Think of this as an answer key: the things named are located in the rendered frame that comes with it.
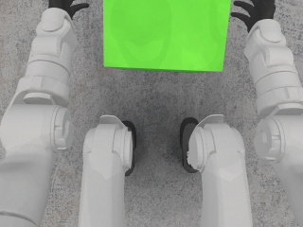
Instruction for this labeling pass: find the right robot upper arm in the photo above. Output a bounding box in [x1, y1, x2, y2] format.
[253, 114, 303, 227]

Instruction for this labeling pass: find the left robot hand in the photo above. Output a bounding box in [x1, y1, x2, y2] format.
[48, 0, 90, 21]

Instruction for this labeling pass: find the left robot shin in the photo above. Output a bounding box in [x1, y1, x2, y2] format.
[82, 115, 129, 170]

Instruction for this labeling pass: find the right robot forearm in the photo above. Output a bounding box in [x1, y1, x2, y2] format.
[243, 19, 303, 118]

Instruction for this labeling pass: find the carton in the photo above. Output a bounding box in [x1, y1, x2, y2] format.
[103, 0, 231, 73]

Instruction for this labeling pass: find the right robot shin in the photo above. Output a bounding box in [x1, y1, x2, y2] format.
[187, 114, 245, 170]

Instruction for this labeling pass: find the robot shin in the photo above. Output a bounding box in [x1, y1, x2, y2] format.
[82, 115, 129, 170]
[187, 114, 245, 170]

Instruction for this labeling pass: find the left robot upper arm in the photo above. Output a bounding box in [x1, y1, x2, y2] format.
[0, 104, 74, 227]

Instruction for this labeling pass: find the right robot hand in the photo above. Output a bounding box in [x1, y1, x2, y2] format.
[230, 0, 276, 33]

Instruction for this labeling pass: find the left robot forearm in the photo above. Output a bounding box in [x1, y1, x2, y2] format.
[0, 8, 78, 149]

